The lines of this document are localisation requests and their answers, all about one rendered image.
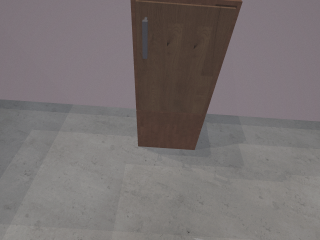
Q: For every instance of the cupboard door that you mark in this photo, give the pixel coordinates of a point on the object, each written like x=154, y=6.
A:
x=185, y=43

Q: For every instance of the handle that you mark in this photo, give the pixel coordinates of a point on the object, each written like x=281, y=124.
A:
x=145, y=38

